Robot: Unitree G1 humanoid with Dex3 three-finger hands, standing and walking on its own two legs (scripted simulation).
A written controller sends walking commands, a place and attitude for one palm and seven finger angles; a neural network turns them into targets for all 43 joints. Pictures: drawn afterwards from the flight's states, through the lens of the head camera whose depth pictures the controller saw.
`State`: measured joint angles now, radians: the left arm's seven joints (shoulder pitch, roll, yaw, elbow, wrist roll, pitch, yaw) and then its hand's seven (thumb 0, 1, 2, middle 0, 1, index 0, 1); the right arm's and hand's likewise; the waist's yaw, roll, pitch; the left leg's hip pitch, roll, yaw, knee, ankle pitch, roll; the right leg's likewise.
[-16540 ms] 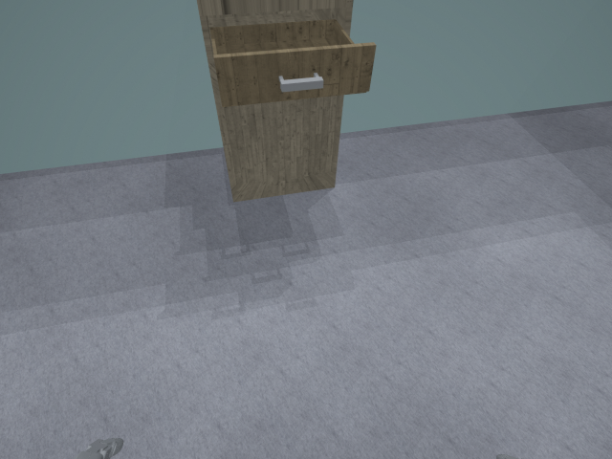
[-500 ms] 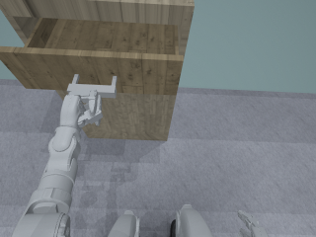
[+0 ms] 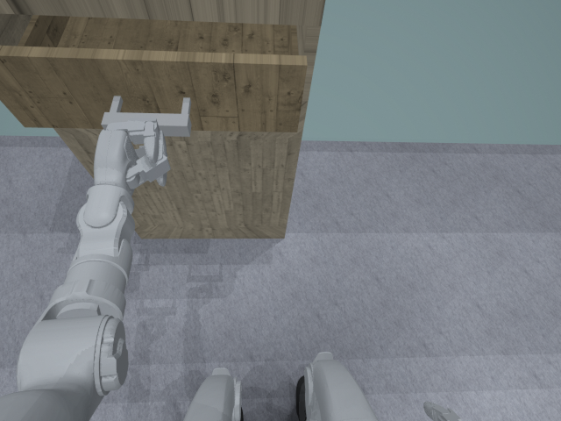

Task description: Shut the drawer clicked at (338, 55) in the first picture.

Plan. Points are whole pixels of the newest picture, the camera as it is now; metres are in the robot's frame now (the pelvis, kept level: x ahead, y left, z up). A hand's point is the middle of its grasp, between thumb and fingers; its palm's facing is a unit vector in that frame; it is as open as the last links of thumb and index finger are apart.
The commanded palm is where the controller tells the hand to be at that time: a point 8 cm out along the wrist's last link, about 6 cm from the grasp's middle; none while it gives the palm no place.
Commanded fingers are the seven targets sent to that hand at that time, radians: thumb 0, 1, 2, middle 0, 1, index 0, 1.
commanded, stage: push the drawer shut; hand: left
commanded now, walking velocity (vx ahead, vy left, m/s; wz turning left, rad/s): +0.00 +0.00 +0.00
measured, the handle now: (150, 113) +0.55 +0.17 +0.06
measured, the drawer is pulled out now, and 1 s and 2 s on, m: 0.08 0.00 0.00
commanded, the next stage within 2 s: pull the fist back off the drawer in 1.00 s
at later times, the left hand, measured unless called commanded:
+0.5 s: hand (169, 124) +0.53 +0.15 +0.05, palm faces -0.03 -1.00 -0.05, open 3.1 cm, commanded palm +0.53 +0.18 +0.06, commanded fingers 0.00 0.90 0.90 -1.40 -1.60 -1.40 -1.60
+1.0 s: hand (172, 111) +0.55 +0.14 +0.06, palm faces -0.01 -1.00 -0.06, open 3.4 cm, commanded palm +0.57 +0.17 +0.06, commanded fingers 0.00 0.90 0.90 -1.40 -1.60 -1.40 -1.60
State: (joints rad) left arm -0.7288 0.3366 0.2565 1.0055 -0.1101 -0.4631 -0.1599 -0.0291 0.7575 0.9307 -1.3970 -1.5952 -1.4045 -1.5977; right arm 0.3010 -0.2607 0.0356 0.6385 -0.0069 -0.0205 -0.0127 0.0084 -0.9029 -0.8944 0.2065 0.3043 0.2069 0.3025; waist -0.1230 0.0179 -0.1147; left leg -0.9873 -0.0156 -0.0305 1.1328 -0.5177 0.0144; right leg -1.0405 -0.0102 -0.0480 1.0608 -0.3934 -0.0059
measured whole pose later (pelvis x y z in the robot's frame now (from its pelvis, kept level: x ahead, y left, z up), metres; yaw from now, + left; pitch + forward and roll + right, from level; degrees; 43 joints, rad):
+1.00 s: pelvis -0.01 +0.00 -0.01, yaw +0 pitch +27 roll -4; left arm -1.10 0.51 0.33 1.30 0.01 -0.43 -0.10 0.07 0.75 1.00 -1.40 -1.60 -1.40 -1.60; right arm 0.37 -0.27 0.07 0.64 -0.06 0.03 0.02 0.00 -0.90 -0.89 0.21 0.30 0.21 0.30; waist -0.24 0.04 -0.11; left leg -1.15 0.00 -0.06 1.20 -0.52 0.01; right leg -1.17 0.00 -0.08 1.08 -0.37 -0.01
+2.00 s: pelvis +0.03 +0.01 +0.01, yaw -3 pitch +25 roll -2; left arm -0.78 0.39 0.37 0.98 -0.06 -0.43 -0.12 0.01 0.87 0.89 -1.40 -1.59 -1.40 -1.60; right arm 0.37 -0.25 0.04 0.56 -0.03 0.09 0.04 0.01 -0.90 -0.89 0.21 0.30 0.21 0.30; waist -0.17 0.03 -0.13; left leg -0.98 0.02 0.00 1.10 -0.55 0.02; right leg -1.04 0.03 -0.01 1.02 -0.40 0.00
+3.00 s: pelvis +0.05 +0.00 +0.09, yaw -1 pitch -4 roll -1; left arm 0.41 0.33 0.23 -0.36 -0.06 -0.08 0.09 0.01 0.89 0.89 -1.40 -1.59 -1.41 -1.60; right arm 0.21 -0.22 0.05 0.60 0.00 -0.08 -0.07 0.01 -0.90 -0.89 0.21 0.30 0.21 0.30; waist 0.06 0.07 0.00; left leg -0.07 0.00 0.00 0.45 -0.32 0.01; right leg -0.16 0.01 -0.01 0.44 -0.22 -0.01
